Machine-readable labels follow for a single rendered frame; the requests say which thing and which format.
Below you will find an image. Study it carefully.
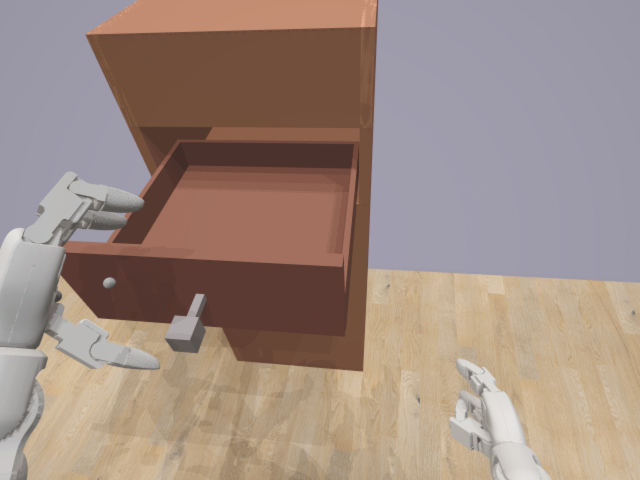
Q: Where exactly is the robot right forearm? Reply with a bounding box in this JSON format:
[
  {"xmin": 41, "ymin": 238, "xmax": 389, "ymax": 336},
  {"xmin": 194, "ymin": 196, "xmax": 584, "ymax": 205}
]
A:
[{"xmin": 490, "ymin": 442, "xmax": 552, "ymax": 480}]

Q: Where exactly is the drawer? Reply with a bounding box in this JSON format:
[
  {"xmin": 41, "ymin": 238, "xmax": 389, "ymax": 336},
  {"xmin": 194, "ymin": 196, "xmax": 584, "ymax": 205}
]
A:
[{"xmin": 59, "ymin": 139, "xmax": 359, "ymax": 337}]

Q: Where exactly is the handle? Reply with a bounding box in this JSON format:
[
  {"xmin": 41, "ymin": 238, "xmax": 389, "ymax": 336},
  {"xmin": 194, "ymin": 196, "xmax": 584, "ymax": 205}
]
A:
[{"xmin": 165, "ymin": 294, "xmax": 207, "ymax": 353}]

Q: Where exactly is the left robot hand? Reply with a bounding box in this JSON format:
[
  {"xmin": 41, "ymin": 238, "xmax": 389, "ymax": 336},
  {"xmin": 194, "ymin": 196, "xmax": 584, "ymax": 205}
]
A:
[{"xmin": 0, "ymin": 171, "xmax": 160, "ymax": 370}]

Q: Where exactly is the right robot hand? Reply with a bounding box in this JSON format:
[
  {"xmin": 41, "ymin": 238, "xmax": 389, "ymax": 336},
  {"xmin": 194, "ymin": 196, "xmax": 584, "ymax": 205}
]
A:
[{"xmin": 450, "ymin": 358, "xmax": 527, "ymax": 458}]

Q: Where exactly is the robot left forearm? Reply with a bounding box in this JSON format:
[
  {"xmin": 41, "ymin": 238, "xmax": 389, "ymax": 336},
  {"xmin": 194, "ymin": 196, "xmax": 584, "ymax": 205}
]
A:
[{"xmin": 0, "ymin": 346, "xmax": 48, "ymax": 480}]

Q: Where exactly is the cabinet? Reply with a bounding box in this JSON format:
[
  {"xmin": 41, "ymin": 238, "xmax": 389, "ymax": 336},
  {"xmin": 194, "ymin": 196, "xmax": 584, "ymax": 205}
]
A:
[{"xmin": 85, "ymin": 0, "xmax": 378, "ymax": 372}]

